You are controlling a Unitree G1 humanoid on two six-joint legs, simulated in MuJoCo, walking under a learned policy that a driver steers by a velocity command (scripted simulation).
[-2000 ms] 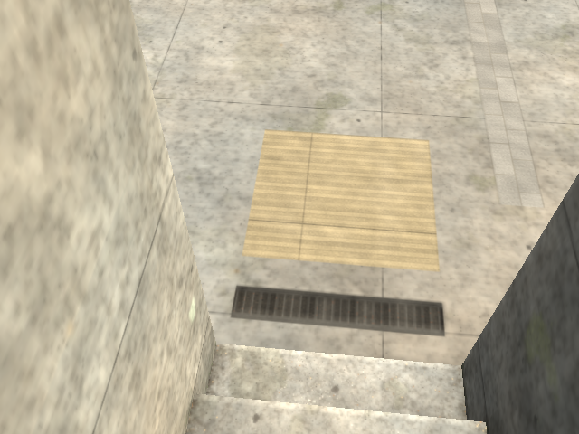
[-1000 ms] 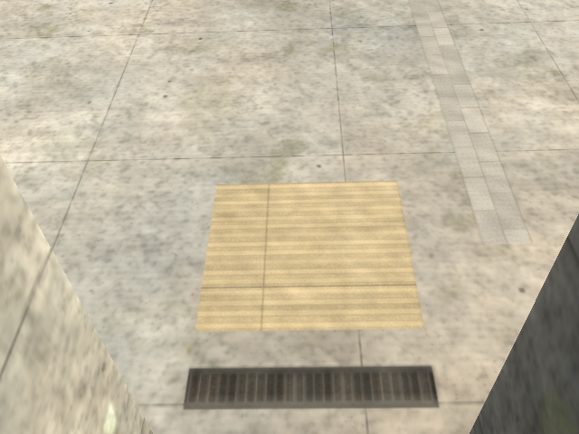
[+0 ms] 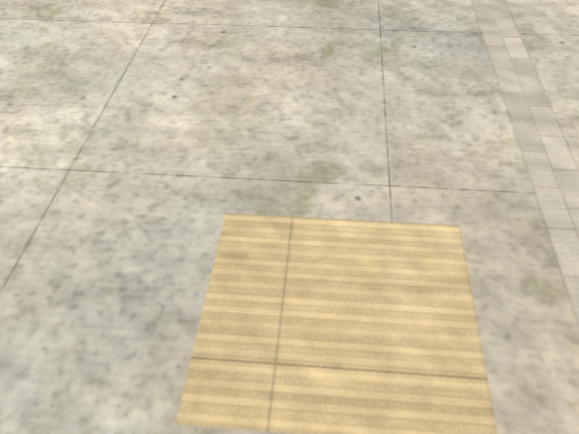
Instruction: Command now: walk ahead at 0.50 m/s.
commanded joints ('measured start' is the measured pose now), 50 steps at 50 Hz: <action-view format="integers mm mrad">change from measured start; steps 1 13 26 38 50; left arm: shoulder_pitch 150 206 -33 -400 -263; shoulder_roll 12 -4 -85 -39 26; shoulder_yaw -8 -27 3 1 23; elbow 39 -3 -221 -412 -356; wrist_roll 26 -160 -135 -101 -67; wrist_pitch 8 -20 22 32 29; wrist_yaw -10 127 186 74 92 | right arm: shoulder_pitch -123 -722 -258 -118 -195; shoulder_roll -7 -111 -36 -165 -59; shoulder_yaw -6 20 -9 -52 -44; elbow -166 -372 -133 -89 -205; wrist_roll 23 179 44 85 76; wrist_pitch -43 -18 -12 10 42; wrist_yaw -39 -78 -118 -155 -169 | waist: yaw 3 164 51 -23 -63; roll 61 153 10 71 -22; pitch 163 304 97 55 -114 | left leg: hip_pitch -678 -155 241 592 110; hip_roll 143 113 377 287 126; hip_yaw -132 21 -246 130 -29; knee -71 -1564 -1708 -1580 -1001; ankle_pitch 245 901 509 1253 293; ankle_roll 13 -143 117 -26 -160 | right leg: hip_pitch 199 16 -655 -326 -13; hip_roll -425 -146 -107 23 -171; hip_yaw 506 340 220 -31 236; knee -133 135 929 5 -276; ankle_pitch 451 228 192 361 1003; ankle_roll -350 -148 35 -42 -220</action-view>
